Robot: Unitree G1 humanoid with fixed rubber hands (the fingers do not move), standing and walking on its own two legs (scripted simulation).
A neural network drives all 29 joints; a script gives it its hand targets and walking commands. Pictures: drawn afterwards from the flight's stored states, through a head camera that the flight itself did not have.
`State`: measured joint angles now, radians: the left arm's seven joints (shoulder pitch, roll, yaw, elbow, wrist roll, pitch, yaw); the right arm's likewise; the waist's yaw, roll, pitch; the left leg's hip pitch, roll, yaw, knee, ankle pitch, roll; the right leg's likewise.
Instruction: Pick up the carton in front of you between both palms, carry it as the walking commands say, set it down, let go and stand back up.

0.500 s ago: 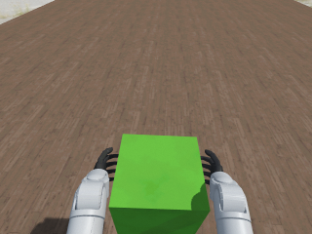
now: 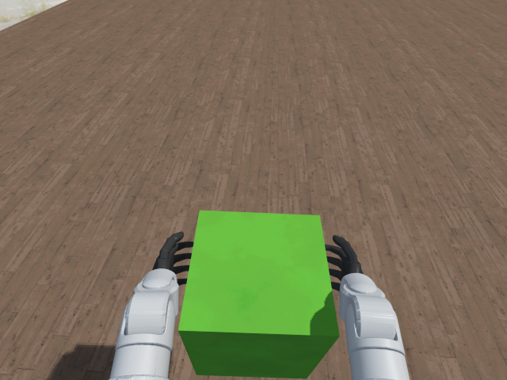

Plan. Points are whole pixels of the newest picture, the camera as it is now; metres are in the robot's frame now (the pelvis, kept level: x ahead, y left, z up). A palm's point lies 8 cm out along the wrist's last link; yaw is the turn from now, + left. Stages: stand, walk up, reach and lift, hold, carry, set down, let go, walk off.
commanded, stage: carry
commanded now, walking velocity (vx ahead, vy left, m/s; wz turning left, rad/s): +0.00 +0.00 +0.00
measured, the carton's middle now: (255, 298) +0.30 +0.00 -0.04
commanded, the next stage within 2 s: hold in 0.08 s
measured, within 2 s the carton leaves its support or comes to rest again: neither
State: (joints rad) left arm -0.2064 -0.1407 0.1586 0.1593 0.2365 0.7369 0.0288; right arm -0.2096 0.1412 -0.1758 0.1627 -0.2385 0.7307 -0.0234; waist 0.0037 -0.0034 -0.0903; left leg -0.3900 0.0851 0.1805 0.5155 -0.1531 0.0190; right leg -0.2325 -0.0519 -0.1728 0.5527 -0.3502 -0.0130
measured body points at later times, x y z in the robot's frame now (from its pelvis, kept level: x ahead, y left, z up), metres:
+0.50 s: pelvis -0.01 +0.01 +0.01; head -0.04 +0.03 +0.46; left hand +0.30 +0.13 +0.04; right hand +0.27 -0.18 +0.04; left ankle +0.07 +0.13 -0.73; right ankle -0.04 -0.10 -0.73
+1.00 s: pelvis -0.01 +0.03 +0.01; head -0.02 +0.05 +0.46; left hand +0.34 +0.13 +0.03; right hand +0.29 -0.17 +0.04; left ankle +0.07 +0.13 -0.73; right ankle -0.03 -0.10 -0.73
